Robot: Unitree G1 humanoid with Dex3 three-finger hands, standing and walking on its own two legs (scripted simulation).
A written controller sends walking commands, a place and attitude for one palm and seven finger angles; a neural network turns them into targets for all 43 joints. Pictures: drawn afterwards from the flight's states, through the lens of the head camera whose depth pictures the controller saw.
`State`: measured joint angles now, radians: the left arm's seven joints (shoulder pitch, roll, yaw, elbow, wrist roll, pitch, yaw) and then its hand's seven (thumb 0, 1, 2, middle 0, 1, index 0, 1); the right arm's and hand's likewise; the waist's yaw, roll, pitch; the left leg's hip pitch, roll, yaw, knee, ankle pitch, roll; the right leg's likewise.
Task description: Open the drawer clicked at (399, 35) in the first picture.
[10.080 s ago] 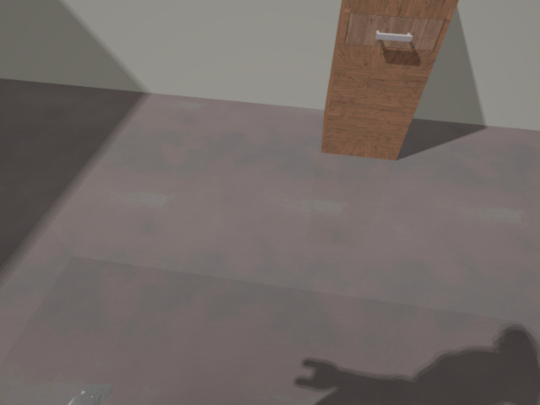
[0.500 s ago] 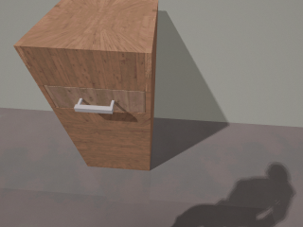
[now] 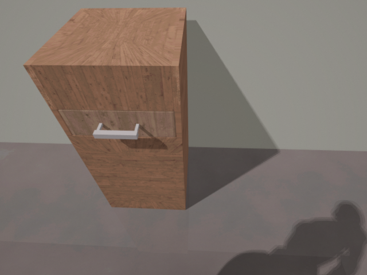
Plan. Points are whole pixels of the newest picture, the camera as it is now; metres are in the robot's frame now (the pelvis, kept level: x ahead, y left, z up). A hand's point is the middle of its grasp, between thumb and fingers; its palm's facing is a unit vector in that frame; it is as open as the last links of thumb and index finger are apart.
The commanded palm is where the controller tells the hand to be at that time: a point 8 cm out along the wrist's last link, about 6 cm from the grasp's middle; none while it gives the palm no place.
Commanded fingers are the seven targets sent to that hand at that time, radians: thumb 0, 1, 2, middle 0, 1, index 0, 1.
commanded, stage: shuffle to correct the standing spot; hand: left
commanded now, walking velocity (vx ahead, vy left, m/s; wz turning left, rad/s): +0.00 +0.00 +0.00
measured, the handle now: (117, 130) +0.57 +0.27 -0.07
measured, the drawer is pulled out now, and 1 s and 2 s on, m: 0.00 0.00 0.00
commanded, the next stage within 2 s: come to a stop and stand still in 0.72 s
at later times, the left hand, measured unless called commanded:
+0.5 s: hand out of the picture +0.02 +0.18 -0.18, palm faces +0.10 -0.98 -0.18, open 7.4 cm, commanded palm none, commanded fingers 0.00 0.90 0.90 -0.20 -0.30 -0.20 -0.30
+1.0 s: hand out of the picture +0.08 +0.27 -0.19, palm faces +0.13 -0.97 -0.22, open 7.4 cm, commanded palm none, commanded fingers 0.00 0.90 0.90 -0.20 -0.30 -0.20 -0.30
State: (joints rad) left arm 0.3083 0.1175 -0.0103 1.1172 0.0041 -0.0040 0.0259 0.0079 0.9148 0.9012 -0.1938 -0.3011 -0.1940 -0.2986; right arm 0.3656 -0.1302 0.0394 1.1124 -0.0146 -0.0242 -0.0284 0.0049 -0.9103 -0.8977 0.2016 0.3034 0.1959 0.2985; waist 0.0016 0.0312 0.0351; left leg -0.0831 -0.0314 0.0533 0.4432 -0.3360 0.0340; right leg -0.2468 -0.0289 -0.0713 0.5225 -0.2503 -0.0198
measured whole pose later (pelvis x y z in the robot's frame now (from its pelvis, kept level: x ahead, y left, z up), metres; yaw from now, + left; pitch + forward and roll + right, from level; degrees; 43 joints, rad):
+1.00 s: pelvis +0.08 +0.07 -0.01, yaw +2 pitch -1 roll +2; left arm 0.27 0.20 0.06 1.02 0.02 0.04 0.03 0.01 0.91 0.90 -0.20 -0.30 -0.19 -0.30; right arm 0.19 -0.17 -0.02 0.96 -0.03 -0.02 -0.02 0.00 -0.92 -0.90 0.20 0.30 0.19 0.30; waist 0.03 -0.07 0.06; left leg -0.33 0.03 0.09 0.59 -0.24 -0.02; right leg -0.33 -0.08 -0.02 0.89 -0.55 0.00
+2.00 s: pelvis +0.06 +0.13 +0.00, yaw +1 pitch -1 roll +0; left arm 0.35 0.15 -0.02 1.07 0.01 0.00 0.03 0.01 0.91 0.90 -0.19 -0.30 -0.19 -0.30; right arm 0.31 -0.15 0.03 1.07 -0.02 -0.01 -0.01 0.01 -0.91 -0.90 0.20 0.30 0.20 0.30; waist 0.00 -0.02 0.02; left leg -0.19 -0.05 0.09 0.44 -0.23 0.08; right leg -0.19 -0.06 -0.05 0.45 -0.24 0.03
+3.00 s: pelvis +0.08 +0.13 +0.01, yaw +1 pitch -2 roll +0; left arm 0.34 0.12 -0.02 1.11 0.01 -0.01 0.04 0.00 0.91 0.90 -0.19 -0.30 -0.19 -0.30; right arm 0.31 -0.11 0.03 1.15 -0.01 -0.03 -0.03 0.00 -0.91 -0.90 0.20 0.30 0.20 0.30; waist 0.01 -0.04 0.03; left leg -0.12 -0.05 0.09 0.40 -0.25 0.08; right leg -0.13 -0.05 -0.04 0.42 -0.26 0.04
